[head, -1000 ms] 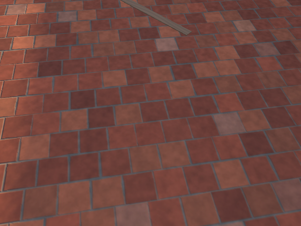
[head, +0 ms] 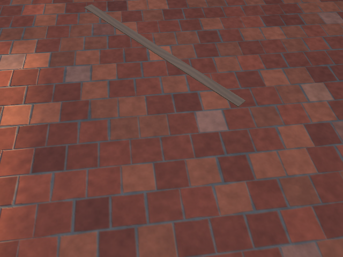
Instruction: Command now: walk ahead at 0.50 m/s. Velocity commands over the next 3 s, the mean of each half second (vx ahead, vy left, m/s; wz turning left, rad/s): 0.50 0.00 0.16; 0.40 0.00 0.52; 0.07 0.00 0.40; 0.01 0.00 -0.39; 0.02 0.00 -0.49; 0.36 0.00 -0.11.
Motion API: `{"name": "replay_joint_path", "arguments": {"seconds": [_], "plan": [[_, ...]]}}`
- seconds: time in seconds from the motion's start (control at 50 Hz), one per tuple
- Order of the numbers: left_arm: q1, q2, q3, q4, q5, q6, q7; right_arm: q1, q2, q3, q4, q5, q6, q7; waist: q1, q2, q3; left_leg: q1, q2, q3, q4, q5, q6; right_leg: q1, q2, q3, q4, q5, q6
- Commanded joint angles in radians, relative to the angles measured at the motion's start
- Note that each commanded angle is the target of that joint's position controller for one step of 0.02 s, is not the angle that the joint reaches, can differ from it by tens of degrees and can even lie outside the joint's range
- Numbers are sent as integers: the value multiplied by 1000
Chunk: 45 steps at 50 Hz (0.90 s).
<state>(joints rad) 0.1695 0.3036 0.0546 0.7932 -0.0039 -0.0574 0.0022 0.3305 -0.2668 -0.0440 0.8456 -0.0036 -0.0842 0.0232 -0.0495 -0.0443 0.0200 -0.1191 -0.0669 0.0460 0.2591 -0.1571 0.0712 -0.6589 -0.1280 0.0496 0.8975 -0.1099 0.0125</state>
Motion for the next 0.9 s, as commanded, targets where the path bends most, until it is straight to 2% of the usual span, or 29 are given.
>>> {"name": "replay_joint_path", "arguments": {"seconds": [0.02, 0.1, 0.16, 0.2, 0.22, 0.24, 0.26, 0.28, 0.3, 0.32, 0.34, 0.36, 0.4, 0.44, 0.48, 0.54, 0.58, 0.64, 0.68, 0.7, 0.74, 0.76, 0.78, 0.8, 0.82, 0.84, 0.86, 0.88, 0.9], "plan": [[-49, 31, 3, -60, 1, -16, -7, -44, -164, -36, -55, 7, -13, -15, 16, 101, 22, -35, 241, -132, -149, 179, 138, 21, 4, -11, -173, 172, 10], [-175, 26, -5, -97, -9, -27, -25, 37, -184, -42, -9, 18, 1, -21, -31, 95, 50, 44, 271, -122, -130, 150, 132, 37, 37, -31, -319, 220, 1], [-216, 42, -3, -122, -12, -34, -42, 57, -192, -48, 17, 23, 18, -27, -25, 103, 59, 152, 320, -140, -74, 204, 118, 17, 47, -20, -378, 134, -32], [-177, 65, 5, -115, -11, -38, -48, 46, -203, -54, 23, 25, 29, -31, 7, 119, 32, 195, 334, -143, -12, 324, 100, 88, 68, -37, -400, 57, -59], [-110, 86, 17, -97, -7, -41, -45, 32, -206, -55, 23, 27, 34, -33, 51, 124, -8, 182, 314, -136, 74, 471, 85, 209, 97, -61, -425, 38, -77], [40, 131, 42, -52, -4, -42, -36, 27, -185, -45, 20, 23, 39, -33, 123, 106, -103, 125, 259, -105, 247, 546, 59, 431, 111, -74, -438, 57, -106], [224, 204, 64, -18, 9, -41, -25, 34, -133, -22, -6, 2, 37, -34, 188, 8, -264, -76, 194, -67, 548, 309, 23, 750, -58, 103, -393, 86, -167], [271, 277, 80, 3, 8, -33, -24, 166, -8, 14, -17, 8, 16, -26, 123, -257, -386, -480, 9, -52, 887, -353, -43, 1076, -285, 555, -491, -112, -320], [270, 168, 54, -5, -1, -32, -23, 107, -121, -12, 1, 33, -1, -23, 173, -154, -362, -586, 48, -187, 1009, -431, -39, 1036, -275, 625, -573, -270, -302], [199, 127, 39, -12, 1, -35, -18, 15, -175, -30, -29, 55, -10, -21, 166, -109, -209, -644, 96, -180, 1025, -344, -27, 911, -246, 470, -598, -257, -252], [128, 103, 32, -18, 5, -37, -16, -32, -167, -31, -38, 52, -10, -26, 136, -53, -136, -614, 145, -155, 989, -253, -29, 782, -208, 356, -627, -182, -224], [77, 71, 24, -19, 8, -41, -17, -53, -156, -36, -39, 39, -4, -30, 111, -42, -74, -584, 172, -153, 937, -192, -36, 676, -174, 270, -663, -108, -210], [33, 45, 19, -10, 20, -55, -19, -9, -116, -38, -25, 38, 23, -30, 62, -63, -45, -485, 201, -160, 895, -124, -44, 562, -137, 148, -725, -16, -194], [24, 59, 26, 7, 18, -65, -18, -13, -82, -36, -33, 37, 45, -31, 44, -39, -12, -495, 209, -159, 863, -87, -55, 517, -136, 61, -762, 73, -203], [30, 78, 33, 24, 22, -68, -11, -52, -76, -37, -53, 31, 54, -32, 44, -18, 12, -547, 209, -168, 795, -7, -67, 521, -133, -10, -779, 133, -205], [33, 96, 37, 38, 21, -61, 1, -117, -65, -33, -77, 27, 47, -17, 59, -10, 30, -547, 200, -135, 617, 154, -69, 540, -102, -120, -792, 175, -184], [53, 111, 40, 47, 16, -54, 8, -192, -50, -26, -103, 24, 43, -3, 88, 4, 49, -528, 191, -85, 511, 219, -63, 556, -99, -172, -799, 184, -174], [112, 132, 48, 74, 4, -35, 13, -287, -40, -18, -151, 24, 43, 15, 125, 22, 79, -564, 180, -46, 416, 211, -43, 662, -133, -208, -774, 226, -171], [134, 143, 54, 87, -6, -17, 13, -322, -46, -19, -181, 25, 44, 27, 127, 16, 86, -585, 166, -21, 381, 151, -23, 745, -157, -226, -729, 308, -160], [129, 152, 57, 87, -10, -9, 15, -322, -54, -23, -192, 26, 45, 32, 114, 7, 78, -565, 150, -2, 370, 108, -8, 772, -164, -240, -691, 408, -151], [107, 181, 66, 79, -17, 6, 22, -270, -88, -41, -199, 25, 52, 37, 64, -33, 19, -450, 87, 55, 375, 5, 30, 803, -165, -266, -555, 734, -128], [86, 190, 69, 70, -18, 18, 27, -177, -121, -61, -182, 24, 54, 37, 7, -42, -27, -338, 43, 78, 368, -29, 52, 788, -150, -276, -406, 872, -113], [60, 185, 65, 60, -22, 24, 31, -20, -172, -91, -143, 21, 54, 26, -79, -19, -103, -118, 1, 75, 284, 62, 85, 702, -108, -293, -186, 849, -75], [81, 143, 49, 38, 2, 13, 31, 85, -260, -120, -123, 17, 62, 1, -107, 116, -193, 170, 124, -131, 261, 287, 140, 455, -44, -290, 126, 454, -14], [194, 8, 6, -7, 33, -13, 14, 12, -348, -123, -154, 0, 54, -3, 35, 336, -316, 477, 401, -677, 209, 449, 361, 43, 184, -167, 482, -535, 55], [108, 107, 22, 3, 1, -42, 0, 39, -267, -102, -182, 3, 48, 5, -53, 157, -431, 491, 422, -726, 149, 495, 370, 2, 158, 38, 557, -555, 39], [24, 125, 28, -29, -30, -52, -2, -17, -225, -88, -186, 6, 38, 8, -45, 119, -297, 383, 388, -560, 145, 577, 324, -49, 113, 38, 521, -472, 18], [8, 113, 27, -26, -18, -54, 7, -67, -193, -82, -184, 22, 33, 6, -7, 41, -187, 238, 327, -446, 136, 576, 271, -43, 72, 27, 432, -392, 15], [3, 121, 34, -20, 4, -47, 18, -116, -168, -76, -193, 27, 37, 0, 23, 31, -126, 114, 293, -385, 113, 565, 240, -6, 47, 19, 363, -340, 21]]}}
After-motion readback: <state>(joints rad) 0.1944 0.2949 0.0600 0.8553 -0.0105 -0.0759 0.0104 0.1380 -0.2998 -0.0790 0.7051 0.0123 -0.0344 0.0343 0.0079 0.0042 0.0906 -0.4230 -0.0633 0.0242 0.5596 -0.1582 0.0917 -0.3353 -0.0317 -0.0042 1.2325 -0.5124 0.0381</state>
